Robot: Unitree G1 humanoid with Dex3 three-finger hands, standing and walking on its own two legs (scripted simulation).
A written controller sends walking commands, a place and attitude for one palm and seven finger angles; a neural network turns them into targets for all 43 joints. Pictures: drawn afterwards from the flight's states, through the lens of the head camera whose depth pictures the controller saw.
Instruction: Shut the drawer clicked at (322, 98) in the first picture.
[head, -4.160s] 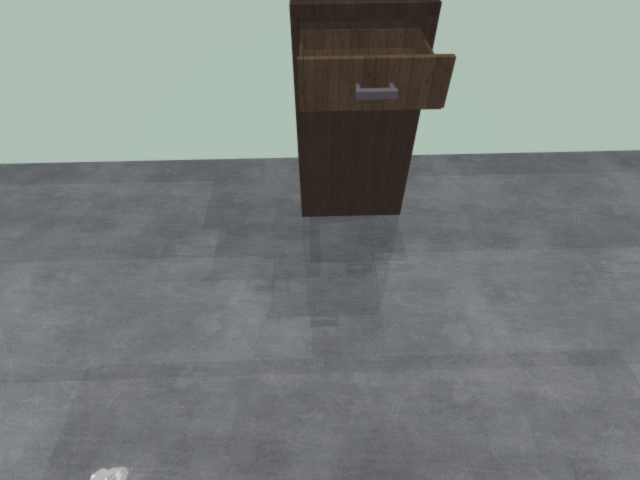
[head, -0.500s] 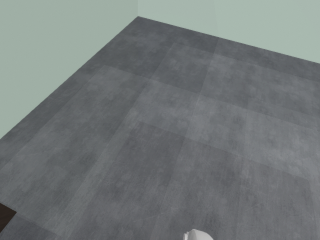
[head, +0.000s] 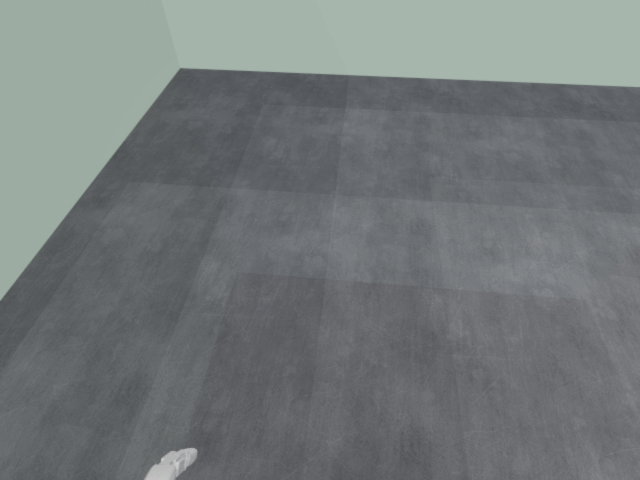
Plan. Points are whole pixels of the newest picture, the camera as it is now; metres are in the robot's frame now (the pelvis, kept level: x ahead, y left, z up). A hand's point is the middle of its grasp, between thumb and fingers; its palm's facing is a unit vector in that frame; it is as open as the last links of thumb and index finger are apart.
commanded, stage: turn to face it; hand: left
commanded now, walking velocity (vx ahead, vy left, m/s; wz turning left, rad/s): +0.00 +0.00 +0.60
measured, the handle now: out of the picture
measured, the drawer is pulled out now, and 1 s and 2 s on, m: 0.29 0.29 0.29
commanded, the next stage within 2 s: none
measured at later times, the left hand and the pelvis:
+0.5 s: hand out of the picture +0.00 +0.25 -0.16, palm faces +0.31 -0.91 -0.27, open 7.4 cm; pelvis -0.02 +0.02 +0.01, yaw +15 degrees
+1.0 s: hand out of the picture -0.13 +0.15 -0.16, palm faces +0.60 -0.76 -0.26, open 7.4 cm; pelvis -0.05 -0.03 +0.00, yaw +35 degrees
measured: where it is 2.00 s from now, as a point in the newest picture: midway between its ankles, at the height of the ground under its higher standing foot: outside the picture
